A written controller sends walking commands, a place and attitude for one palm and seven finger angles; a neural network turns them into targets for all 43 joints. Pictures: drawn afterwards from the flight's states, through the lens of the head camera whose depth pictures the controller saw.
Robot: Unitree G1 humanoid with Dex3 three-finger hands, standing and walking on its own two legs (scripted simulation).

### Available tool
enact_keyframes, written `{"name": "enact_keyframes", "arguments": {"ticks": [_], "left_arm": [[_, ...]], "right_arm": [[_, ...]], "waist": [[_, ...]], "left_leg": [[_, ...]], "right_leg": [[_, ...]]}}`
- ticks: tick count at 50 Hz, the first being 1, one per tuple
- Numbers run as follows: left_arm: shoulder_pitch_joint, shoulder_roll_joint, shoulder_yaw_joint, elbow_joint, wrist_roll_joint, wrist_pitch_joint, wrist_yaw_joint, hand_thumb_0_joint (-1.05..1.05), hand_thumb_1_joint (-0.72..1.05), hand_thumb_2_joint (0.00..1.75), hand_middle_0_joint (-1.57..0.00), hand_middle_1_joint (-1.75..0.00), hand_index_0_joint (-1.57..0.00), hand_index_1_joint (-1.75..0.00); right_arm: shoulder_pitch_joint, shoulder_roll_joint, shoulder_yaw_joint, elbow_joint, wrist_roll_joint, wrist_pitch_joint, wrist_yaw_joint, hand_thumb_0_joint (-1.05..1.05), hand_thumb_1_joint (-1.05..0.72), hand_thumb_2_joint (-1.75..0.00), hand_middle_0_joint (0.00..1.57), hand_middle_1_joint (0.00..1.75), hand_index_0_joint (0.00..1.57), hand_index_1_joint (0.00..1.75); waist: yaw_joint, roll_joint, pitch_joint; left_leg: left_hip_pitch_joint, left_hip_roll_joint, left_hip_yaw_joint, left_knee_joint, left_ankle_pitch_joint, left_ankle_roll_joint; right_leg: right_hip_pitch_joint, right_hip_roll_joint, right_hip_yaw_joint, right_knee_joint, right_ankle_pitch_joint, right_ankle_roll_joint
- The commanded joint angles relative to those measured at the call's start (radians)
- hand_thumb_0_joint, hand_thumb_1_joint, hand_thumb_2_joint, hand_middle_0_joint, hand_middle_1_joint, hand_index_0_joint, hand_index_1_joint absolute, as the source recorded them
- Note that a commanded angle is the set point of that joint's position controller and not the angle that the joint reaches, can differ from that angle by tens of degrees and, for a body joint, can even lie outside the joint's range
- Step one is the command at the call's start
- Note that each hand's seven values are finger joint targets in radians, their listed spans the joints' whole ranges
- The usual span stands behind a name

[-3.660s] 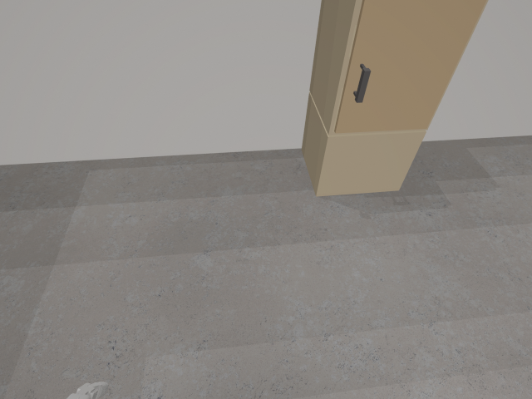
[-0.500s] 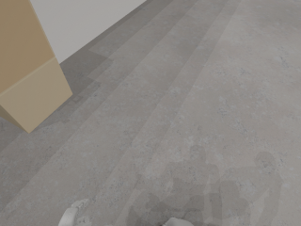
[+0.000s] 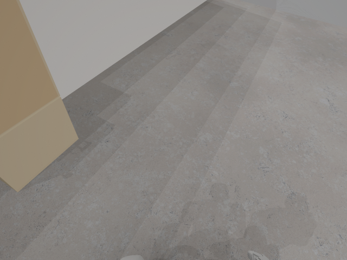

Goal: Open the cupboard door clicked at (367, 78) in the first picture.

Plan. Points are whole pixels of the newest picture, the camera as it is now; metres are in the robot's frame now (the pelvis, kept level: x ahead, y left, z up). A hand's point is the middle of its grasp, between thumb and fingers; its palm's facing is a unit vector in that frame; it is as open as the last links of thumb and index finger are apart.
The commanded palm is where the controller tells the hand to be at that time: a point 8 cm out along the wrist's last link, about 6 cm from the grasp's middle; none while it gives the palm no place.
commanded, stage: walk to a spot facing it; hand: left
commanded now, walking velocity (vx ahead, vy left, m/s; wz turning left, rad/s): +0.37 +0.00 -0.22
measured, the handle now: out of the picture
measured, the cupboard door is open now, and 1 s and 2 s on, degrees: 0 0 0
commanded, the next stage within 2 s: turn to face it in 0.70 s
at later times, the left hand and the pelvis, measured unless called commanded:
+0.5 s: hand (144, 186) +0.35 +0.12 -0.16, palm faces -0.20 -0.96 -0.20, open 7.4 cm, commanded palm none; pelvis +0.21 -0.04 +0.00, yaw -9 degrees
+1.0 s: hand (150, 180) +0.39 +0.11 -0.19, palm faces +0.06 -0.99 -0.12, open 7.3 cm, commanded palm none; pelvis +0.42 -0.05 -0.01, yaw +0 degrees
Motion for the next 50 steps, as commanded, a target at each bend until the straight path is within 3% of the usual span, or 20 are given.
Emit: {"name": "enact_keyframes", "arguments": {"ticks": [1,2,4,7,13,17,20,22,24,25,26,27,29,31,33,44,47,48,49,50], "left_arm": [[-0.105,0.086,0.035,-0.114,0.014,-0.022,-0.012,0.0,0.9,0.9,-0.2,-0.3,-0.2,-0.3],[-0.094,0.071,0.033,-0.1,0.017,-0.011,-0.018,0.0,0.9,0.9,-0.2,-0.3,-0.2,-0.3],[-0.047,0.026,0.033,-0.089,0.024,0.016,-0.019,0.0,0.9,0.9,-0.2,-0.3,-0.2,-0.3],[-0.055,0.016,0.042,-0.101,0.024,0.036,-0.022,0.0,0.9,0.9,-0.2,-0.3,-0.2,-0.3],[-0.226,0.036,0.045,-0.162,0.023,0.041,-0.032,0.0,0.9,0.9,-0.2,-0.3,-0.2,-0.3],[-0.372,0.025,0.035,-0.206,0.019,0.031,-0.034,0.0,0.9,0.9,-0.2,-0.3,-0.2,-0.3],[-0.401,0.026,0.032,-0.216,0.018,0.02,-0.033,0.0,0.9,0.9,-0.2,-0.3,-0.2,-0.3],[-0.318,0.051,0.036,-0.195,0.019,0.01,-0.029,0.0,0.9,0.9,-0.2,-0.3,-0.2,-0.3],[-0.056,0.112,0.055,-0.112,0.029,-0.012,-0.022,0.0,0.9,0.9,-0.2,-0.3,-0.2,-0.3],[0.074,0.218,0.085,-0.077,0.032,-0.024,-0.008,0.0,0.9,0.9,-0.2,-0.3,-0.2,-0.3],[0.134,0.303,0.099,-0.061,0.011,-0.024,0.001,0.0,0.9,0.9,-0.2,-0.3,-0.2,-0.3],[0.074,0.286,0.1,-0.075,-0.001,-0.019,0.011,0.0,0.9,0.9,-0.2,-0.3,-0.2,-0.3],[-0.07,0.202,0.071,-0.107,0.001,-0.021,0.012,0.0,0.9,0.9,-0.2,-0.3,-0.2,-0.3],[-0.148,0.116,0.037,-0.109,0.007,-0.033,0.012,0.0,0.9,0.9,-0.2,-0.3,-0.2,-0.3],[-0.162,0.094,0.029,-0.107,0.014,-0.044,0.015,0.0,0.9,0.9,-0.2,-0.3,-0.2,-0.3],[-0.098,0.14,0.027,-0.098,0.017,-0.038,0.024,0.0,0.9,0.9,-0.2,-0.3,-0.2,-0.3],[-0.103,0.18,0.041,-0.111,0.016,-0.025,0.029,0.0,0.9,0.9,-0.2,-0.3,-0.2,-0.3],[-0.108,0.186,0.046,-0.126,0.007,-0.019,0.027,0.0,0.9,0.9,-0.2,-0.3,-0.2,-0.3],[-0.08,0.154,0.046,-0.155,-0.013,-0.012,0.02,0.0,0.9,0.9,-0.2,-0.3,-0.2,-0.3],[-0.093,0.122,0.034,-0.194,-0.017,-0.008,0.018,0.0,0.9,0.9,-0.2,-0.3,-0.2,-0.3]], "right_arm": [[0.224,-0.147,-0.033,0.032,0.009,-0.003,-0.025,0.0,-0.9,-0.9,0.2,0.3,0.2,0.3],[0.197,-0.114,-0.026,0.037,0.009,-0.009,-0.027,0.0,-0.9,-0.9,0.2,0.3,0.2,0.3],[0.2,-0.094,-0.019,0.05,0.011,-0.018,-0.031,0.0,-0.9,-0.9,0.2,0.3,0.2,0.3],[0.216,-0.086,-0.026,0.061,0.012,-0.024,-0.032,0.0,-0.9,-0.9,0.2,0.3,0.2,0.3],[0.322,-0.099,-0.027,0.108,0.014,-0.028,-0.034,0.0,-0.9,-0.9,0.2,0.3,0.2,0.3],[0.417,-0.101,-0.028,0.151,0.003,-0.021,-0.034,0.0,-0.9,-0.9,0.2,0.3,0.2,0.3],[0.433,-0.112,-0.028,0.165,-0.004,-0.012,-0.034,0.0,-0.9,-0.9,0.2,0.3,0.2,0.3],[0.417,-0.128,-0.031,0.166,-0.003,-0.007,-0.033,0.0,-0.9,-0.9,0.2,0.3,0.2,0.3],[0.382,-0.137,-0.032,0.158,0.008,-0.006,-0.027,0.0,-0.9,-0.9,0.2,0.3,0.2,0.3],[0.406,-0.087,-0.025,0.137,0.021,-0.009,-0.016,0.0,-0.9,-0.9,0.2,0.3,0.2,0.3],[0.394,-0.054,-0.013,0.096,0.027,-0.01,-0.017,0.0,-0.9,-0.9,0.2,0.3,0.2,0.3],[0.319,-0.088,-0.024,0.081,0.033,-0.004,-0.02,0.0,-0.9,-0.9,0.2,0.3,0.2,0.3],[0.225,-0.048,-0.027,0.076,0.023,0.004,-0.018,0.0,-0.9,-0.9,0.2,0.3,0.2,0.3],[0.269,-0.008,-0.022,0.103,0.009,0.031,-0.018,0.0,-0.9,-0.9,0.2,0.3,0.2,0.3],[0.34,0.009,-0.023,0.118,0.006,0.048,-0.014,0.0,-0.9,-0.9,0.2,0.3,0.2,0.3],[0.057,-0.041,-0.016,-0.011,0.01,0.047,0.02,0.0,-0.9,-0.9,0.2,0.3,0.2,0.3],[0.147,-0.102,-0.031,-0.005,0.004,0.049,0.015,0.0,-0.9,-0.9,0.2,0.3,0.2,0.3],[0.259,-0.147,-0.046,0.014,-0.002,0.048,0.01,0.0,-0.9,-0.9,0.2,0.3,0.2,0.3],[0.339,-0.252,-0.067,0.015,-0.009,0.042,-0.002,0.0,-0.9,-0.9,0.2,0.3,0.2,0.3],[0.378,-0.324,-0.073,0.026,0.01,0.044,-0.011,0.0,-0.9,-0.9,0.2,0.3,0.2,0.3]], "waist": [[-0.103,0.118,0.003],[-0.074,0.074,0.039],[-0.038,0.126,0.051],[-0.021,0.135,0.062],[-0.055,0.12,0.106],[-0.109,0.137,0.131],[-0.113,0.147,0.12],[-0.065,0.137,0.056],[0.055,0.085,-0.113],[0.099,-0.123,-0.253],[0.081,-0.258,-0.33],[0.077,-0.117,-0.267],[0.03,0.001,-0.08],[-0.044,0.017,0.014],[-0.089,-0.034,0.006],[-0.043,-0.084,0.047],[-0.092,-0.032,-0.028],[-0.142,0.05,-0.118],[-0.157,0.278,-0.222],[-0.16,0.416,-0.291]], "left_leg": [[0.258,0.341,-0.404,-0.45,-0.1,0.096],[0.183,0.318,-0.329,-0.469,-0.091,0.075],[0.104,0.26,-0.208,-0.489,-0.06,0.048],[0.102,0.236,-0.134,-0.527,-0.054,0.058],[0.244,0.241,-0.065,-0.534,0.051,0.076],[0.334,0.26,-0.029,-0.491,0.2,0.079],[0.377,0.27,0.009,-0.43,0.328,0.068],[0.391,0.27,0.038,-0.297,0.551,0.055],[0.278,0.205,0.102,0.053,0.625,-0.004],[0.013,0.123,0.133,0.344,0.269,-0.047],[-0.21,-0.015,0.03,0.622,-0.329,-0.081],[-0.248,0.032,-0.092,0.727,-0.296,-0.05],[-0.271,0.101,-0.143,0.72,-0.149,-0.051],[-0.178,0.115,-0.144,0.627,-0.064,-0.059],[-0.152,0.108,-0.13,0.549,-0.033,-0.074],[-0.169,0.051,-0.035,0.073,0.072,-0.064],[0.01,0.003,-0.032,-0.03,0.071,-0.035],[0.19,-0.008,-0.049,-0.109,0.29,-0.019],[0.421,0.206,-0.323,-0.138,0.707,0.083],[0.483,0.395,-0.556,-0.196,1.024,0.217]], "right_leg": [[-0.448,-0.111,0.04,0.385,0.113,0.003],[-0.42,-0.127,0.038,0.36,0.146,0.011],[-0.377,-0.128,0.022,0.322,0.209,0.023],[-0.428,-0.144,0.013,0.274,0.305,0.041],[-0.545,-0.167,-0.022,0.064,0.388,0.062],[-0.511,-0.146,-0.089,-0.148,0.331,0.046],[-0.434,-0.107,-0.121,-0.249,0.28,0.016],[-0.286,-0.056,-0.155,-0.302,0.227,-0.014],[0.102,-0.033,-0.15,-0.4,0.308,-0.05],[0.387,-0.267,0.136,-0.439,0.294,-0.121],[0.518,-0.464,0.512,-0.551,0.433,-0.218],[0.433,-0.475,0.48,-0.601,0.407,-0.243],[0.147,-0.417,0.319,-0.638,0.336,-0.174],[-0.068,-0.344,0.136,-0.692,0.383,-0.107],[-0.102,-0.308,0.016,-0.705,0.423,-0.088],[0.111,-0.318,-0.162,-0.601,0.79,-0.054],[0.132,-0.334,-0.188,-0.35,0.931,-0.021],[0.068,-0.29,-0.228,-0.147,0.845,0.018],[-0.169,-0.152,-0.258,0.118,0.392,0.088],[-0.309,-0.054,-0.148,0.384,-0.214,0.105]]}}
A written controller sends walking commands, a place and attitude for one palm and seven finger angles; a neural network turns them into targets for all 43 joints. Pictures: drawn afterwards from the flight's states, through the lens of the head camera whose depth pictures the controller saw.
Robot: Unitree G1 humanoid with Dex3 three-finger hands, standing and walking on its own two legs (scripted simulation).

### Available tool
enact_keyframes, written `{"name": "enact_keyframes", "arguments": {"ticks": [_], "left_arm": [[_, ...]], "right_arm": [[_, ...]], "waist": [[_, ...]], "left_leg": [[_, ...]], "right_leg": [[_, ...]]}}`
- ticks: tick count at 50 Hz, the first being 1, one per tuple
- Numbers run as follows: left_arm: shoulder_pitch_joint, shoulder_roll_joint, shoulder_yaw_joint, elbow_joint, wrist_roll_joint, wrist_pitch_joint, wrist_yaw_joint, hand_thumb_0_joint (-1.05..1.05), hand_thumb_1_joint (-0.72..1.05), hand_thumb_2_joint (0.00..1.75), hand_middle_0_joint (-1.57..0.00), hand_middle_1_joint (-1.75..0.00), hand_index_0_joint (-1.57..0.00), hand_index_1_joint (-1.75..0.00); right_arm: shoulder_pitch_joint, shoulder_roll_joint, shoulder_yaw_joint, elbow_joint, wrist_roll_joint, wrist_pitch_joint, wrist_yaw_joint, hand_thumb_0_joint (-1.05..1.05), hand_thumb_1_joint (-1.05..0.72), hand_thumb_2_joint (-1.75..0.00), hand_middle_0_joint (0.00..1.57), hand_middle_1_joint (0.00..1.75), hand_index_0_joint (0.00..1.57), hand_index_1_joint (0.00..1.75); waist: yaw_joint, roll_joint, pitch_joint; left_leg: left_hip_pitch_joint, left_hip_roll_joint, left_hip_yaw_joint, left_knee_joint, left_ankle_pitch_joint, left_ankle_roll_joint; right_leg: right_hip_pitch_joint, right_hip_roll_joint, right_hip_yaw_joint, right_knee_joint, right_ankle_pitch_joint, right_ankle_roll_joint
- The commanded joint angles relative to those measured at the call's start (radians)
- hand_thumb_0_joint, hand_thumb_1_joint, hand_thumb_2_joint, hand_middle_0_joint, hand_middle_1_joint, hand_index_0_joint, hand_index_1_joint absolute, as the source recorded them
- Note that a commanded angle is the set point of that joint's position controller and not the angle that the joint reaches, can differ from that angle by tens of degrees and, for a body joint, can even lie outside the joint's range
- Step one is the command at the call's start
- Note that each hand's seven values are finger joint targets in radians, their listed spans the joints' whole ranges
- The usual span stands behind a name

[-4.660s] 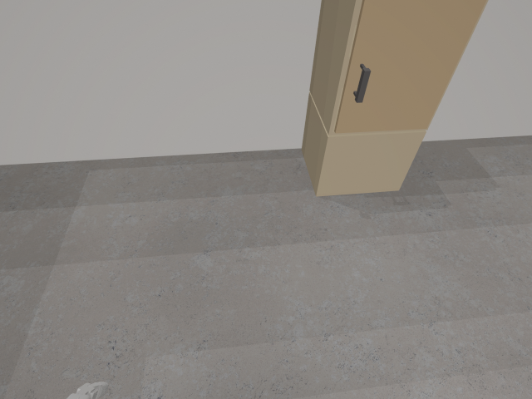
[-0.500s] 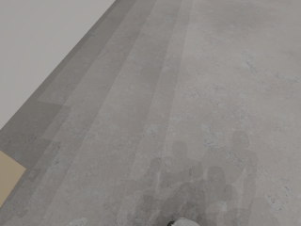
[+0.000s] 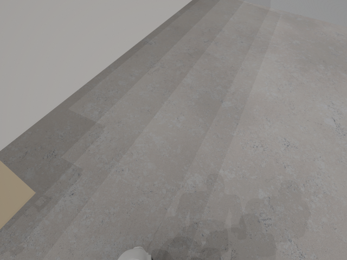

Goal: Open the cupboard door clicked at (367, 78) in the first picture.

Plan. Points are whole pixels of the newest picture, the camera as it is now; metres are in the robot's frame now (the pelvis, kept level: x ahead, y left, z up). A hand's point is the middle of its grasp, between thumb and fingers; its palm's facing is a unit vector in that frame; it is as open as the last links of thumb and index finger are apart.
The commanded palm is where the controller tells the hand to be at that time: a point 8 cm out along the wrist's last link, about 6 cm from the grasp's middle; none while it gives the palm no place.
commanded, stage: turn to face it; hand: left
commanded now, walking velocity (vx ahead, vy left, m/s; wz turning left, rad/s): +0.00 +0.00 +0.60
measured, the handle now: out of the picture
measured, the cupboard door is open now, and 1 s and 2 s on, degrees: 0 0 0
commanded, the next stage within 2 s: take the last steps up to it in 1.74 s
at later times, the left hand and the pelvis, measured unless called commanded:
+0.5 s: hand out of the picture +0.13 +0.20 -0.13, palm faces +0.26 -0.93 -0.26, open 7.4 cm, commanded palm none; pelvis +0.05 -0.02 +0.02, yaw +15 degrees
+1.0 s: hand out of the picture -0.05 +0.15 -0.16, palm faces +0.59 -0.77 -0.25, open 7.4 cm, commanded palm none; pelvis +0.04 -0.03 +0.01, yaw +35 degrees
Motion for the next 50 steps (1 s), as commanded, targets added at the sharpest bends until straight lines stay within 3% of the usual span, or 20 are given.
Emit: {"name": "enact_keyframes", "arguments": {"ticks": [1,3,5,8,11,20,23,25,26,27,28,29,30,32,34,43,45,48,49,50], "left_arm": [[-0.027,0.159,0.037,-0.155,-0.013,0.01,0.013,0.0,0.9,0.9,-0.2,-0.3,-0.2,-0.3],[-0.094,0.124,0.045,-0.162,-0.004,0.02,0.006,0.0,0.9,0.9,-0.2,-0.3,-0.2,-0.3],[-0.059,0.117,0.053,-0.145,0.004,0.042,-0.002,0.0,0.9,0.9,-0.2,-0.3,-0.2,-0.3],[-0.019,0.123,0.062,-0.145,0.005,0.066,-0.002,0.0,0.9,0.9,-0.2,-0.3,-0.2,-0.3],[-0.067,0.13,0.067,-0.177,0.008,0.078,0.002,0.0,0.9,0.9,-0.2,-0.3,-0.2,-0.3],[-0.203,0.149,0.064,-0.275,0.002,0.071,0.008,0.0,0.9,0.9,-0.2,-0.3,-0.2,-0.3],[-0.168,0.146,0.057,-0.285,-0.007,0.066,0.011,0.0,0.9,0.9,-0.2,-0.3,-0.2,-0.3],[-0.103,0.159,0.059,-0.274,-0.013,0.062,0.014,0.0,0.9,0.9,-0.2,-0.3,-0.2,-0.3],[-0.059,0.177,0.065,-0.266,-0.011,0.058,0.017,0.0,0.9,0.9,-0.2,-0.3,-0.2,-0.3],[-0.027,0.25,0.076,-0.268,0.002,0.049,0.024,0.0,0.9,0.9,-0.2,-0.3,-0.2,-0.3],[-0.063,0.333,0.085,-0.288,0.016,0.046,0.027,0.0,0.9,0.9,-0.2,-0.3,-0.2,-0.3],[-0.128,0.317,0.072,-0.311,0.007,0.05,0.031,0.0,0.9,0.9,-0.2,-0.3,-0.2,-0.3],[-0.208,0.251,0.063,-0.325,0.005,0.04,0.032,0.0,0.9,0.9,-0.2,-0.3,-0.2,-0.3],[-0.261,0.213,0.046,-0.334,0.001,0.037,0.026,0.0,0.9,0.9,-0.2,-0.3,-0.2,-0.3],[-0.203,0.201,0.039,-0.313,0.001,0.028,0.021,0.0,0.9,0.9,-0.2,-0.3,-0.2,-0.3],[-0.039,0.271,0.06,-0.25,0.014,0.045,0.017,0.0,0.9,0.9,-0.2,-0.3,-0.2,-0.3],[-0.042,0.288,0.068,-0.248,0.015,0.05,0.015,0.0,0.9,0.9,-0.2,-0.3,-0.2,-0.3],[-0.061,0.298,0.074,-0.245,0.008,0.055,0.009,0.0,0.9,0.9,-0.2,-0.3,-0.2,-0.3],[-0.072,0.293,0.073,-0.251,-0.003,0.057,0.006,0.0,0.9,0.9,-0.2,-0.3,-0.2,-0.3],[-0.082,0.24,0.066,-0.289,-0.011,0.058,-0.002,0.0,0.9,0.9,-0.2,-0.3,-0.2,-0.3]], "right_arm": [[0.286,-0.256,-0.042,0.016,0.019,-0.002,-0.025,0.0,-0.9,-0.9,0.2,0.3,0.2,0.3],[0.145,-0.194,-0.036,-0.039,0.013,-0.006,-0.036,0.0,-0.9,-0.9,0.2,0.3,0.2,0.3],[0.054,-0.159,-0.023,-0.063,0.012,-0.007,-0.036,0.0,-0.9,-0.9,0.2,0.3,0.2,0.3],[0.017,-0.16,-0.026,-0.084,0.012,-0.002,-0.032,0.0,-0.9,-0.9,0.2,0.3,0.2,0.3],[0.027,-0.17,-0.04,-0.091,0.008,0.01,-0.027,0.0,-0.9,-0.9,0.2,0.3,0.2,0.3],[0.093,-0.201,-0.066,-0.097,0.002,0.027,-0.025,0.0,-0.9,-0.9,0.2,0.3,0.2,0.3],[0.071,-0.213,-0.071,-0.114,0.001,0.035,-0.024,0.0,-0.9,-0.9,0.2,0.3,0.2,0.3],[0.037,-0.213,-0.074,-0.126,0.005,0.041,-0.021,0.0,-0.9,-0.9,0.2,0.3,0.2,0.3],[0.021,-0.197,-0.075,-0.136,0.011,0.044,-0.017,0.0,-0.9,-0.9,0.2,0.3,0.2,0.3],[0.023,-0.143,-0.069,-0.147,0.022,0.047,-0.011,0.0,-0.9,-0.9,0.2,0.3,0.2,0.3],[0.027,-0.091,-0.062,-0.175,0.019,0.043,-0.013,0.0,-0.9,-0.9,0.2,0.3,0.2,0.3],[0.016,-0.157,-0.072,-0.17,0.004,0.045,-0.012,0.0,-0.9,-0.9,0.2,0.3,0.2,0.3],[0.036,-0.152,-0.072,-0.146,0.002,0.057,-0.005,0.0,-0.9,-0.9,0.2,0.3,0.2,0.3],[0.076,-0.135,-0.07,-0.111,0.005,0.07,0.004,0.0,-0.9,-0.9,0.2,0.3,0.2,0.3],[0.071,-0.119,-0.06,-0.106,0.007,0.073,0.009,0.0,-0.9,-0.9,0.2,0.3,0.2,0.3],[-0.101,-0.104,-0.029,-0.152,0.013,0.069,0.012,0.0,-0.9,-0.9,0.2,0.3,0.2,0.3],[-0.101,-0.107,-0.023,-0.154,0.016,0.062,0.011,0.0,-0.9,-0.9,0.2,0.3,0.2,0.3],[-0.031,-0.136,-0.029,-0.146,0.013,0.051,0.007,0.0,-0.9,-0.9,0.2,0.3,0.2,0.3],[0.046,-0.181,-0.041,-0.127,0.01,0.042,0.006,0.0,-0.9,-0.9,0.2,0.3,0.2,0.3],[0.119,-0.301,-0.071,-0.119,0.004,0.029,-0.001,0.0,-0.9,-0.9,0.2,0.3,0.2,0.3]], "waist": [[-0.099,0.223,-0.294],[-0.062,0.131,-0.168],[-0.016,0.142,-0.121],[0.007,0.138,-0.14],[-0.007,0.115,-0.114],[-0.056,0.159,-0.136],[-0.04,0.175,-0.163],[-0.009,0.167,-0.181],[0.016,0.132,-0.19],[0.032,-0.054,-0.198],[0.028,-0.323,-0.135],[0.007,-0.19,-0.106],[-0.039,-0.149,-0.064],[-0.076,-0.106,-0.026],[-0.056,-0.12,-0.028],[0.04,-0.208,-0.064],[0.045,-0.232,-0.083],[0.002,-0.199,-0.128],[-0.045,-0.112,-0.185],[-0.089,0.182,-0.249]], "left_leg": [[0.499,0.384,-0.485,-0.227,0.7,0.24],[0.339,0.3,-0.444,-0.28,0.412,0.169],[0.202,0.203,-0.327,-0.327,0.269,0.1],[0.13,0.159,-0.321,-0.386,0.053,0.089],[0.116,0.154,-0.378,-0.417,-0.101,0.1],[0.25,0.154,-0.544,-0.352,0.026,0.146],[0.215,0.133,-0.567,-0.31,0.145,0.138],[0.157,0.082,-0.55,-0.278,0.147,0.093],[0.076,0.04,-0.519,-0.242,0.07,0.044],[-0.094,-0.049,-0.416,-0.071,-0.103,-0.025],[-0.28,-0.184,-0.199,0.197,-0.365,-0.104],[-0.213,-0.118,-0.234,0.386,-0.378,-0.087],[-0.195,-0.089,-0.252,0.477,-0.293,-0.086],[-0.177,-0.062,-0.203,0.57,-0.209,-0.108],[-0.187,-0.058,-0.166,0.58,-0.168,-0.124],[-0.078,-0.033,-0.059,0.212,-0.26,-0.127],[-0.008,-0.043,-0.032,0.121,-0.262,-0.111],[0.149,-0.065,-0.005,-0.106,-0.131,-0.087],[0.324,-0.04,-0.043,-0.22,0.049,-0.065],[0.552,0.2,-0.357,-0.248,0.406,0.046]], "right_leg": [[-0.43,0.02,0.241,0.703,-0.178,0.013],[-0.514,-0.036,0.267,0.685,-0.031,0.03],[-0.437,-0.038,0.269,0.605,0.075,0.038],[-0.394,-0.026,0.267,0.543,0.133,0.046],[-0.42,-0.02,0.27,0.478,0.144,0.054],[-0.427,0.031,0.296,0.234,0.035,0.051],[-0.298,0.068,0.292,0.084,0.022,0.035],[-0.16,0.087,0.273,-0.1,0.114,0.022],[-0.035,0.069,0.27,-0.251,0.202,0.008],[0.108,-0.107,0.433,-0.402,0.155,-0.046],[0.09,-0.385,0.704,-0.45,0.204,-0.157],[-0.08,-0.418,0.62,-0.422,0.296,-0.189],[-0.14,-0.332,0.508,-0.414,0.345,-0.171],[-0.158,-0.238,0.372,-0.349,0.489,-0.135],[-0.092,-0.206,0.274,-0.309,0.625,-0.122],[0.05,-0.258,0.195,-0.22,0.796,-0.142],[0.044,-0.27,0.181,-0.188,0.812,-0.138],[0.014,-0.255,0.117,-0.057,0.798,-0.087],[-0.082,-0.24,0.09,0.091,0.718,-0.046],[-0.364,-0.114,0.06,0.325,0.273,0.033]]}}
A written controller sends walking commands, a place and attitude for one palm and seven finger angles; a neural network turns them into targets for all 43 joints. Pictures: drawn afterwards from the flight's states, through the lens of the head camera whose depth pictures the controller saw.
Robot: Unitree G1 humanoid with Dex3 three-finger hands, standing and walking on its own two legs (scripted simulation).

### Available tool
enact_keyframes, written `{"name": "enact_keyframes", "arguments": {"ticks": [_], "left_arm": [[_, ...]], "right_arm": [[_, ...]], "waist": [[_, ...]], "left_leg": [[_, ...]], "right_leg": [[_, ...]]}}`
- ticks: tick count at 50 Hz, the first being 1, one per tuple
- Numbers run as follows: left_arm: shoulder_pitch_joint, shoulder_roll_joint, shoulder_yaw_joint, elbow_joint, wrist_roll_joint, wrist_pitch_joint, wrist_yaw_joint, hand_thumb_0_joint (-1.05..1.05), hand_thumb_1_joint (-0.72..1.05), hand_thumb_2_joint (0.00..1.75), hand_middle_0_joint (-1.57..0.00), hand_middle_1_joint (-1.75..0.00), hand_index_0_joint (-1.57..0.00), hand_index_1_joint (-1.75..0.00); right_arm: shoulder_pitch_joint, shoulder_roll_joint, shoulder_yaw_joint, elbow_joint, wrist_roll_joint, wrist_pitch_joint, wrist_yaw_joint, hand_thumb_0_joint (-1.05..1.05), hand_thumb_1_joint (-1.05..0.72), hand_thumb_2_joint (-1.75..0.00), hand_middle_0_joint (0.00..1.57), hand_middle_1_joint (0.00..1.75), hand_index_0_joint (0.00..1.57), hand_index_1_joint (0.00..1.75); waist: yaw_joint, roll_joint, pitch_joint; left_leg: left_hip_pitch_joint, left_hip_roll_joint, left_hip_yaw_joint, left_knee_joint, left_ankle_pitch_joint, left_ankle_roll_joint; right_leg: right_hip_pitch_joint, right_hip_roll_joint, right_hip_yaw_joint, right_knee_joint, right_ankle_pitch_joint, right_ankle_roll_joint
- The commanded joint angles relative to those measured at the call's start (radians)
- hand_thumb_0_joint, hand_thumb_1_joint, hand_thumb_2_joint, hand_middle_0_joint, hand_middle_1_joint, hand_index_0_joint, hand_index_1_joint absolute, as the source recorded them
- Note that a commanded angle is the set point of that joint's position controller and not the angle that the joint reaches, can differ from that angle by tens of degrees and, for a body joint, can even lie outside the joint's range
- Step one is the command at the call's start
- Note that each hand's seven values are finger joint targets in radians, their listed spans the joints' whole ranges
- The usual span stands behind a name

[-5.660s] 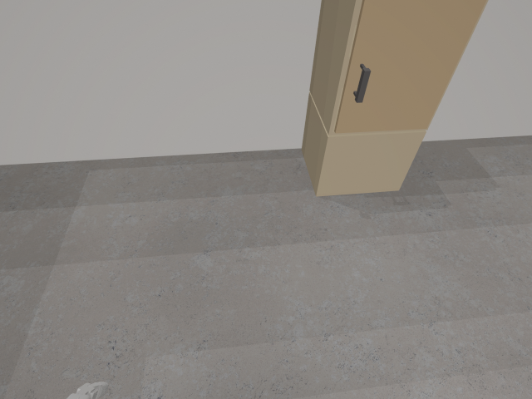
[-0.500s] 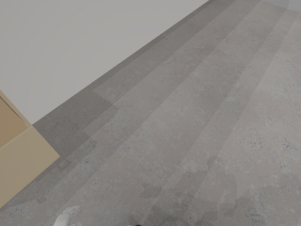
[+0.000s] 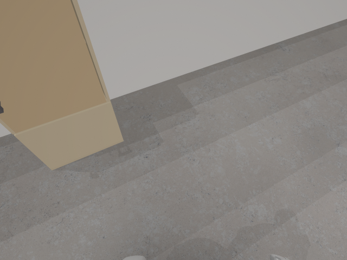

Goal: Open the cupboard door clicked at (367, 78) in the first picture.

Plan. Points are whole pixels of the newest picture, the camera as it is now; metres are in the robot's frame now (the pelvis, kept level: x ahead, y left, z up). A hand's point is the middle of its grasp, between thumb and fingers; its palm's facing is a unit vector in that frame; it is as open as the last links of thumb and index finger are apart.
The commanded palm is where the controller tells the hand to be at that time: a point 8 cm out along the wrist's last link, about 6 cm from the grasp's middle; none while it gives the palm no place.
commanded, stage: turn to face it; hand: left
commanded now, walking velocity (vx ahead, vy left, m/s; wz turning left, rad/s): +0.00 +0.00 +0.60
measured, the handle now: out of the picture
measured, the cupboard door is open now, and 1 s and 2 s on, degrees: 0 0 0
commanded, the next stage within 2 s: take the last steps up to it in 0.74 s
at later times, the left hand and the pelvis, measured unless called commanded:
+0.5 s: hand out of the picture +0.09 +0.20 -0.13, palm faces +0.25 -0.92 -0.30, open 7.4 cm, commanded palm none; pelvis +0.00 -0.03 +0.00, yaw +16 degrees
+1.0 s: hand out of the picture -0.14 +0.18 -0.18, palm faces +0.51 -0.84 -0.21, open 7.4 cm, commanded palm none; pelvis -0.04 +0.01 +0.01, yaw +27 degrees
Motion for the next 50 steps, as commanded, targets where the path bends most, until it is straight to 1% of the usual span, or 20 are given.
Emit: {"name": "enact_keyframes", "arguments": {"ticks": [1,2,5,8,15,20,21,22,23,24,26,29,33,39,41,43,44,46,47,50], "left_arm": [[-0.071,0.11,0.03,-0.146,-0.013,-0.007,-0.001,0.0,0.9,0.9,-0.2,-0.3,-0.2,-0.3],[-0.105,0.138,0.033,-0.154,-0.006,0.005,0.007,0.0,0.9,0.9,-0.2,-0.3,-0.2,-0.3],[-0.121,0.134,0.044,-0.111,-0.008,0.009,0.003,0.0,0.9,0.9,-0.2,-0.3,-0.2,-0.3],[-0.073,0.126,0.042,-0.093,-0.008,0.01,-0.007,0.0,0.9,0.9,-0.2,-0.3,-0.2,-0.3],[-0.149,0.12,0.035,-0.135,-0.011,0.009,0.0,0.0,0.9,0.9,-0.2,-0.3,-0.2,-0.3],[-0.061,0.123,0.035,-0.125,-0.019,-0.011,0.005,0.0,0.9,0.9,-0.2,-0.3,-0.2,-0.3],[-0.014,0.146,0.04,-0.114,-0.016,-0.021,0.008,0.0,0.9,0.9,-0.2,-0.3,-0.2,-0.3],[0.011,0.233,0.055,-0.111,0.001,-0.035,0.017,0.0,0.9,0.9,-0.2,-0.3,-0.2,-0.3],[0.019,0.299,0.065,-0.117,0.006,-0.035,0.021,0.0,0.9,0.9,-0.2,-0.3,-0.2,-0.3],[0.006,0.273,0.055,-0.124,0.001,-0.028,0.022,0.0,0.9,0.9,-0.2,-0.3,-0.2,-0.3],[-0.117,0.2,0.043,-0.143,-0.002,-0.026,0.022,0.0,0.9,0.9,-0.2,-0.3,-0.2,-0.3],[-0.143,0.15,0.026,-0.144,-0.001,-0.032,0.02,0.0,0.9,0.9,-0.2,-0.3,-0.2,-0.3],[-0.044,0.163,0.03,-0.098,0.003,-0.029,0.021,0.0,0.9,0.9,-0.2,-0.3,-0.2,-0.3],[0.043,0.206,0.045,-0.039,0.015,-0.027,0.019,0.0,0.9,0.9,-0.2,-0.3,-0.2,-0.3],[0.042,0.213,0.049,-0.023,0.014,-0.024,0.018,0.0,0.9,0.9,-0.2,-0.3,-0.2,-0.3],[0.019,0.2,0.048,-0.004,0.007,-0.021,0.016,0.0,0.9,0.9,-0.2,-0.3,-0.2,-0.3],[0.013,0.18,0.045,-0.002,-0.005,-0.015,0.014,0.0,0.9,0.9,-0.2,-0.3,-0.2,-0.3],[-0.042,0.074,0.018,-0.054,-0.007,-0.003,-0.001,0.0,0.9,0.9,-0.2,-0.3,-0.2,-0.3],[-0.104,0.098,0.019,-0.067,0.004,0.0,-0.004,0.0,0.9,0.9,-0.2,-0.3,-0.2,-0.3],[-0.085,0.097,0.026,0.006,0.01,-0.003,-0.023,0.0,0.9,0.9,-0.2,-0.3,-0.2,-0.3]], "right_arm": [[0.231,-0.308,-0.07,-0.028,0.005,-0.053,-0.017,0.0,-0.9,-0.9,0.2,0.3,0.2,0.3],[0.241,-0.282,-0.061,-0.012,0.007,-0.046,-0.02,0.0,-0.9,-0.9,0.2,0.3,0.2,0.3],[0.076,-0.2,-0.036,-0.055,-0.004,-0.054,-0.041,0.0,-0.9,-0.9,0.2,0.3,0.2,0.3],[0.028,-0.187,-0.029,-0.074,-0.005,-0.059,-0.037,0.0,-0.9,-0.9,0.2,0.3,0.2,0.3],[0.058,-0.197,-0.041,-0.071,-0.01,-0.048,-0.03,0.0,-0.9,-0.9,0.2,0.3,0.2,0.3],[0.021,-0.191,-0.047,-0.086,-0.006,-0.042,-0.029,0.0,-0.9,-0.9,0.2,0.3,0.2,0.3],[0.017,-0.17,-0.044,-0.091,0.0,-0.041,-0.027,0.0,-0.9,-0.9,0.2,0.3,0.2,0.3],[0.047,-0.103,-0.034,-0.097,0.011,-0.043,-0.02,0.0,-0.9,-0.9,0.2,0.3,0.2,0.3],[0.048,-0.069,-0.029,-0.124,0.007,-0.042,-0.022,0.0,-0.9,-0.9,0.2,0.3,0.2,0.3],[0.042,-0.112,-0.039,-0.116,0.0,-0.032,-0.023,0.0,-0.9,-0.9,0.2,0.3,0.2,0.3],[0.067,-0.106,-0.045,-0.065,-0.006,-0.011,-0.012,0.0,-0.9,-0.9,0.2,0.3,0.2,0.3],[0.112,-0.081,-0.034,-0.03,-0.009,-0.005,0.001,0.0,-0.9,-0.9,0.2,0.3,0.2,0.3],[0.056,-0.066,-0.025,-0.027,-0.006,-0.001,0.0,0.0,-0.9,-0.9,0.2,0.3,0.2,0.3],[-0.002,-0.031,0.001,-0.027,0.008,-0.021,-0.009,0.0,-0.9,-0.9,0.2,0.3,0.2,0.3],[0.025,-0.026,0.005,-0.017,0.011,-0.027,-0.014,0.0,-0.9,-0.9,0.2,0.3,0.2,0.3],[0.099,-0.027,0.012,0.01,0.009,-0.041,-0.02,0.0,-0.9,-0.9,0.2,0.3,0.2,0.3],[0.138,-0.054,0.009,0.026,0.006,-0.051,-0.02,0.0,-0.9,-0.9,0.2,0.3,0.2,0.3],[0.205,-0.221,-0.025,0.028,-0.012,-0.055,-0.027,0.0,-0.9,-0.9,0.2,0.3,0.2,0.3],[0.21,-0.226,-0.024,0.033,-0.013,-0.048,-0.027,0.0,-0.9,-0.9,0.2,0.3,0.2,0.3],[0.14,-0.109,0.014,0.04,-0.007,-0.073,-0.05,0.0,-0.9,-0.9,0.2,0.3,0.2,0.3]], "waist": [[-0.123,0.333,-0.303],[-0.119,0.204,-0.284],[-0.064,0.212,-0.165],[-0.03,0.183,-0.167],[-0.05,0.199,-0.133],[-0.004,0.203,-0.171],[0.023,0.143,-0.187],[0.028,-0.101,-0.216],[0.033,-0.303,-0.206],[0.029,-0.188,-0.187],[-0.025,-0.174,-0.092],[-0.047,-0.157,-0.067],[0.0,-0.163,-0.063],[0.043,-0.185,-0.14],[0.032,-0.197,-0.157],[-0.009,-0.17,-0.19],[-0.033,-0.087,-0.198],[-0.082,0.368,-0.141],[-0.094,0.279,-0.086],[-0.045,0.226,0.008]], "left_leg": [[0.444,0.403,-0.492,-0.22,0.986,0.272],[0.407,0.397,-0.388,-0.195,0.892,0.291],[0.24,0.253,-0.307,-0.223,0.748,0.23],[0.194,0.188,-0.259,-0.239,0.654,0.199],[0.138,0.18,-0.375,-0.25,0.526,0.219],[0.043,0.136,-0.427,-0.153,0.524,0.18],[-0.024,0.091,-0.401,-0.088,0.403,0.136],[-0.196,-0.018,-0.288,0.094,0.116,0.059],[-0.302,-0.12,-0.153,0.328,-0.304,0.003],[-0.262,-0.065,-0.202,0.492,-0.296,0.016],[-0.253,-0.033,-0.19,0.624,-0.157,0.011],[-0.244,-0.013,-0.139,0.626,-0.037,-0.009],[-0.219,-0.004,-0.102,0.487,-0.058,-0.022],[-0.112,-0.013,-0.039,0.175,-0.175,-0.011],[-0.046,-0.023,-0.019,0.095,-0.154,-0.002],[0.096,-0.027,-0.007,-0.119,-0.012,0.01],[0.22,-0.002,-0.029,-0.247,0.084,0.021],[0.294,0.345,-0.48,-0.425,0.033,0.194],[0.215,0.382,-0.475,-0.444,-0.086,0.247],[0.159,0.234,-0.349,-0.459,-0.068,0.195]], "right_leg": [[-0.392,0.063,0.156,0.493,-0.283,0.06],[-0.385,0.036,0.23,0.533,-0.259,0.043],[-0.383,0.041,0.275,0.55,-0.088,0.056],[-0.317,0.07,0.263,0.464,-0.018,0.065],[-0.248,0.118,0.268,0.243,-0.027,0.066],[-0.011,0.168,0.247,-0.077,0.119,0.045],[0.104,0.135,0.267,-0.228,0.229,0.041],[0.264,-0.075,0.46,-0.333,0.306,-0.017],[0.23,-0.316,0.669,-0.349,0.493,-0.142],[0.107,-0.312,0.601,-0.342,0.439,-0.195],[-0.035,-0.195,0.492,-0.388,0.19,-0.155],[-0.036,-0.113,0.317,-0.36,0.252,-0.123],[0.019,-0.127,0.292,-0.366,0.26,-0.139],[0.128,-0.168,0.286,-0.286,0.514,-0.186],[0.111,-0.17,0.279,-0.26,0.547,-0.18],[0.066,-0.145,0.243,-0.193,0.48,-0.123],[-0.027,-0.111,0.204,-0.132,0.331,-0.072],[-0.391,0.095,0.115,0.227,-0.217,0.025],[-0.409,0.071,0.196,0.341,-0.195,0.001],[-0.434,0.065,0.252,0.471,0.011,-0.005]]}}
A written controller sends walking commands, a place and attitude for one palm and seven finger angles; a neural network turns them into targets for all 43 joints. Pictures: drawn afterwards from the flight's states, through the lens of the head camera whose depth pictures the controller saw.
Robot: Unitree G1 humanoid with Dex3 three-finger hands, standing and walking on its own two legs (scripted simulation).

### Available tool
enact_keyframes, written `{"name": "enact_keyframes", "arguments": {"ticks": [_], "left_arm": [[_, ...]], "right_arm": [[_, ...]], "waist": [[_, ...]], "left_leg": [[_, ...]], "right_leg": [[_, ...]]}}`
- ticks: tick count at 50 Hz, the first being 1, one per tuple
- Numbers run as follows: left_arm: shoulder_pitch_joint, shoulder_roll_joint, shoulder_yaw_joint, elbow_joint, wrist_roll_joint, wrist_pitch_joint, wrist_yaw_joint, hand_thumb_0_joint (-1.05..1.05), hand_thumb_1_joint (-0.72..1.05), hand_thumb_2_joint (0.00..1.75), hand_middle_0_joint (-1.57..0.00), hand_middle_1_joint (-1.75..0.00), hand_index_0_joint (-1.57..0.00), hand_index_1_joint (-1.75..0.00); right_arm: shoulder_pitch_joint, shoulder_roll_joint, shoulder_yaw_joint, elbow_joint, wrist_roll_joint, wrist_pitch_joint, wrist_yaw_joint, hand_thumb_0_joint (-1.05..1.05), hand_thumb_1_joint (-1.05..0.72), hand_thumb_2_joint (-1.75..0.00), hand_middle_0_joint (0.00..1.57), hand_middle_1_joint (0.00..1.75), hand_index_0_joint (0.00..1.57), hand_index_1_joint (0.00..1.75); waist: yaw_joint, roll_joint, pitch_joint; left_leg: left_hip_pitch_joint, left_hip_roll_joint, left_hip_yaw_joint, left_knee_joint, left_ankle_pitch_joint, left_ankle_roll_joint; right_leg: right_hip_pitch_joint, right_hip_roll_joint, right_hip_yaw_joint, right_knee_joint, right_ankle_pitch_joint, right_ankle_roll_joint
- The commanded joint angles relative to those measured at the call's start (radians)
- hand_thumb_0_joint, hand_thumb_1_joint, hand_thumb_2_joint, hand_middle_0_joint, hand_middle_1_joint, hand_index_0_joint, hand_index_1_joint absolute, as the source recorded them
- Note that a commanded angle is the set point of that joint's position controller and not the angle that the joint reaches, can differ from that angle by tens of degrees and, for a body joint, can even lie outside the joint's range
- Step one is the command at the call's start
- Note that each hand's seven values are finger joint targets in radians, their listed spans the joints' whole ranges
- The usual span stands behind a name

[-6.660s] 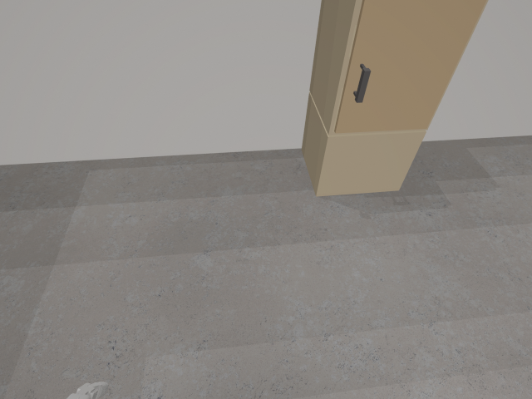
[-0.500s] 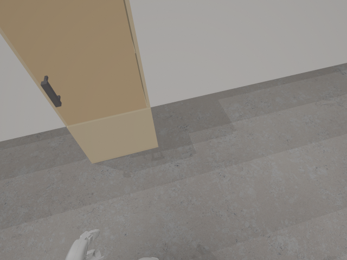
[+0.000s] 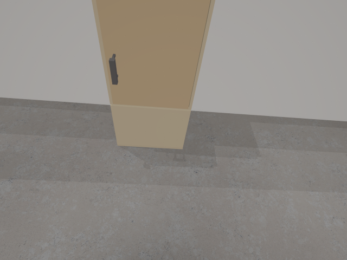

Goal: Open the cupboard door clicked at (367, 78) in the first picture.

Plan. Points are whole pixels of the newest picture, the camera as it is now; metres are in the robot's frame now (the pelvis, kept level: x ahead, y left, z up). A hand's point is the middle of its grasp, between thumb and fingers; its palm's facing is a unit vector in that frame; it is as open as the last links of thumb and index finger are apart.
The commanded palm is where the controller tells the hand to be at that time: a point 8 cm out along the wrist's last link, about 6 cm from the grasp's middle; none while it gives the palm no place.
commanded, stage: take the last steps up to it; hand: left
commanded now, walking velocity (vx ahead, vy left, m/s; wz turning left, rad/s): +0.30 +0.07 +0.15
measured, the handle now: (114, 69) +0.88 +0.35 -0.10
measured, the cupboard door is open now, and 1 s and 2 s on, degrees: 0 0 0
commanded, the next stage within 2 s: come to a stop and stand still in 1.04 s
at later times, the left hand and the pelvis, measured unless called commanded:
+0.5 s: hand (114, 230) +0.21 +0.17 -0.15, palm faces +0.00 -0.98 -0.18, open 7.4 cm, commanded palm none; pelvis +0.10 +0.00 +0.00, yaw +3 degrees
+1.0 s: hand (117, 245) +0.18 +0.16 -0.16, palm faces +0.21 -0.96 -0.19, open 7.3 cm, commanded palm none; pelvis +0.26 +0.00 +0.01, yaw +6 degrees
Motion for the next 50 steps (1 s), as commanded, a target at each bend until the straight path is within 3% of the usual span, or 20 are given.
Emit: {"name": "enact_keyframes", "arguments": {"ticks": [1,4,8,11,17,20,24,25,26,27,28,29,30,31,32,34,36,40,44,50], "left_arm": [[-0.091,0.053,0.01,-0.085,0.007,-0.05,-0.025,0.0,0.9,0.9,-0.2,-0.3,-0.2,-0.3],[-0.059,0.045,0.004,-0.051,0.008,-0.057,-0.027,0.0,0.9,0.9,-0.2,-0.3,-0.2,-0.3],[-0.089,0.037,0.001,-0.049,0.008,-0.062,-0.021,0.0,0.9,0.9,-0.2,-0.3,-0.2,-0.3],[-0.137,0.023,-0.002,-0.063,0.005,-0.062,-0.019,0.0,0.9,0.9,-0.2,-0.3,-0.2,-0.3],[-0.256,-0.006,-0.008,-0.099,-0.001,-0.072,-0.023,0.0,0.9,0.9,-0.2,-0.3,-0.2,-0.3],[-0.306,-0.034,-0.012,-0.118,-0.003,-0.082,-0.026,0.0,0.9,0.9,-0.2,-0.3,-0.2,-0.3],[-0.286,-0.048,-0.01,-0.119,-0.006,-0.096,-0.025,0.0,0.9,0.9,-0.2,-0.3,-0.2,-0.3],[-0.235,-0.042,-0.006,-0.106,-0.006,-0.101,-0.024,0.0,0.9,0.9,-0.2,-0.3,-0.2,-0.3],[-0.125,-0.026,0.0,-0.071,-0.004,-0.11,-0.023,0.0,0.9,0.9,-0.2,-0.3,-0.2,-0.3],[0.005,0.02,0.011,-0.032,-0.002,-0.121,-0.017,0.0,0.9,0.9,-0.2,-0.3,-0.2,-0.3],[0.155,0.103,0.035,0.007,0.006,-0.134,-0.005,0.0,0.9,0.9,-0.2,-0.3,-0.2,-0.3],[0.243,0.185,0.049,0.034,-0.005,-0.134,0.001,0.0,0.9,0.9,-0.2,-0.3,-0.2,-0.3],[0.187,0.171,0.049,0.02,-0.016,-0.128,0.003,0.0,0.9,0.9,-0.2,-0.3,-0.2,-0.3],[0.09,0.13,0.04,0.002,-0.015,-0.128,0.003,0.0,0.9,0.9,-0.2,-0.3,-0.2,-0.3],[0.025,0.077,0.027,-0.012,-0.016,-0.128,0.007,0.0,0.9,0.9,-0.2,-0.3,-0.2,-0.3],[-0.026,-0.01,-0.002,-0.016,-0.009,-0.137,0.008,0.0,0.9,0.9,-0.2,-0.3,-0.2,-0.3],[-0.005,-0.03,-0.012,0.001,-0.006,-0.145,0.006,0.0,0.9,0.9,-0.2,-0.3,-0.2,-0.3],[0.037,-0.011,-0.006,0.012,-0.001,-0.157,0.007,0.0,0.9,0.9,-0.2,-0.3,-0.2,-0.3],[0.084,0.023,-0.006,0.035,0.0,-0.158,0.004,0.0,0.9,0.9,-0.2,-0.3,-0.2,-0.3],[0.132,0.056,0.001,0.064,0.005,-0.14,0.01,0.0,0.9,0.9,-0.2,-0.3,-0.2,-0.3]], "right_arm": [[0.076,-0.162,-0.02,-0.013,0.002,-0.036,-0.027,0.0,-0.9,-0.9,0.2,0.3,0.2,0.3],[0.144,-0.149,-0.019,0.009,0.009,-0.056,-0.029,0.0,-0.9,-0.9,0.2,0.3,0.2,0.3],[0.234,-0.118,-0.019,0.051,0.011,-0.072,-0.034,0.0,-0.9,-0.9,0.2,0.3,0.2,0.3],[0.274,-0.107,-0.018,0.075,0.009,-0.078,-0.039,0.0,-0.9,-0.9,0.2,0.3,0.2,0.3],[0.359,-0.083,-0.015,0.131,0.002,-0.087,-0.045,0.0,-0.9,-0.9,0.2,0.3,0.2,0.3],[0.394,-0.082,-0.014,0.159,-0.004,-0.088,-0.046,0.0,-0.9,-0.9,0.2,0.3,0.2,0.3],[0.389,-0.084,-0.011,0.179,-0.008,-0.086,-0.045,0.0,-0.9,-0.9,0.2,0.3,0.2,0.3],[0.381,-0.085,-0.011,0.185,-0.005,-0.086,-0.045,0.0,-0.9,-0.9,0.2,0.3,0.2,0.3],[0.371,-0.094,-0.012,0.186,0.0,-0.086,-0.044,0.0,-0.9,-0.9,0.2,0.3,0.2,0.3],[0.369,-0.087,-0.015,0.182,0.008,-0.092,-0.038,0.0,-0.9,-0.9,0.2,0.3,0.2,0.3],[0.37,-0.052,-0.012,0.158,0.016,-0.098,-0.028,0.0,-0.9,-0.9,0.2,0.3,0.2,0.3],[0.378,-0.036,-0.01,0.128,0.017,-0.095,-0.027,0.0,-0.9,-0.9,0.2,0.3,0.2,0.3],[0.344,-0.058,-0.02,0.128,0.015,-0.085,-0.027,0.0,-0.9,-0.9,0.2,0.3,0.2,0.3],[0.293,-0.032,-0.025,0.126,0.013,-0.08,-0.02,0.0,-0.9,-0.9,0.2,0.3,0.2,0.3],[0.259,-0.02,-0.026,0.118,0.008,-0.072,-0.016,0.0,-0.9,-0.9,0.2,0.3,0.2,0.3],[0.265,0.024,-0.019,0.125,-0.002,-0.049,-0.007,0.0,-0.9,-0.9,0.2,0.3,0.2,0.3],[0.291,0.036,-0.018,0.131,-0.006,-0.034,-0.003,0.0,-0.9,-0.9,0.2,0.3,0.2,0.3],[0.211,0.018,-0.023,0.089,-0.008,-0.026,0.008,0.0,-0.9,-0.9,0.2,0.3,0.2,0.3],[0.066,-0.001,-0.017,0.032,-0.004,-0.035,0.023,0.0,-0.9,-0.9,0.2,0.3,0.2,0.3],[-0.05,-0.02,-0.011,-0.012,0.001,-0.051,0.027,0.0,-0.9,-0.9,0.2,0.3,0.2,0.3]], "waist": [[-0.052,0.229,0.072],[-0.051,0.173,0.037],[-0.06,0.154,0.044],[-0.067,0.138,0.076],[-0.096,0.137,0.12],[-0.108,0.128,0.111],[-0.088,0.155,0.111],[-0.06,0.146,0.083],[-0.011,0.111,0.025],[0.038,0.046,-0.053],[0.092,-0.086,-0.156],[0.08,-0.206,-0.233],[0.067,-0.076,-0.166],[0.042,-0.041,-0.069],[0.015,0.019,0.021],[-0.04,0.011,0.09],[-0.063,-0.035,0.073],[-0.06,-0.048,0.041],[-0.027,-0.06,0.05],[0.003,-0.083,0.062]], "left_leg": [[0.061,0.236,-0.291,-0.385,0.005,0.085],[0.126,0.204,-0.243,-0.382,0.149,0.085],[0.201,0.223,-0.262,-0.387,0.263,0.112],[0.208,0.252,-0.291,-0.406,0.25,0.146],[0.218,0.273,-0.299,-0.404,0.297,0.166],[0.238,0.262,-0.267,-0.364,0.401,0.156],[0.165,0.242,-0.22,-0.294,0.515,0.127],[0.142,0.223,-0.195,-0.233,0.587,0.112],[0.124,0.192,-0.158,-0.117,0.645,0.086],[0.019,0.153,-0.129,0.04,0.605,0.053],[-0.197,0.069,-0.05,0.291,0.327,0.004],[-0.347,-0.038,-0.038,0.573,-0.213,-0.024],[-0.368,0.02,-0.116,0.7,-0.208,-0.013],[-0.384,0.059,-0.118,0.74,-0.121,-0.011],[-0.393,0.091,-0.125,0.729,-0.048,-0.011],[-0.336,0.116,-0.108,0.67,0.059,-0.034],[-0.316,0.115,-0.079,0.606,0.103,-0.057],[-0.35,0.128,-0.047,0.47,0.152,-0.087],[-0.356,0.122,-0.015,0.269,0.18,-0.094],[-0.222,0.08,0.009,0.077,0.113,-0.062]], "right_leg": [[-0.25,0.001,0.079,0.239,0.12,-0.004],[-0.248,0.006,0.07,0.243,0.191,0.014],[-0.294,0.001,0.078,0.205,0.212,0.027],[-0.32,-0.013,0.089,0.149,0.212,0.029],[-0.307,-0.008,0.077,-0.002,0.196,0.012],[-0.261,0.016,0.05,-0.101,0.179,-0.006],[-0.094,0.06,0.015,-0.229,0.182,-0.037],[0.006,0.082,0.0,-0.286,0.203,-0.046],[0.151,0.106,-0.02,-0.358,0.259,-0.053],[0.367,0.068,0.035,-0.399,0.315,-0.073],[0.608,-0.157,0.281,-0.437,0.32,-0.152],[0.67,-0.372,0.615,-0.563,0.432,-0.248],[0.55,-0.378,0.612,-0.621,0.277,-0.276],[0.399,-0.337,0.574,-0.67,0.097,-0.249],[0.279,-0.31,0.5,-0.704,0.033,-0.22],[0.105,-0.219,0.303,-0.733,0.152,-0.169],[0.088,-0.168,0.182,-0.739,0.266,-0.147],[0.151,-0.156,0.132,-0.724,0.432,-0.171],[0.22,-0.155,0.116,-0.704,0.507,-0.182],[0.252,-0.19,0.135,-0.633,0.544,-0.177]]}}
